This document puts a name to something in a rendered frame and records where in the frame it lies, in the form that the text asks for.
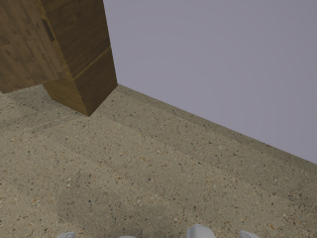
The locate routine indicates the robot right thigh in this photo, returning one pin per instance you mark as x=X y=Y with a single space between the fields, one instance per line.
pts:
x=199 y=231

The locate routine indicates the cupboard door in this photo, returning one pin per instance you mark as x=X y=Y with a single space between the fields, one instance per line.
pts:
x=27 y=55

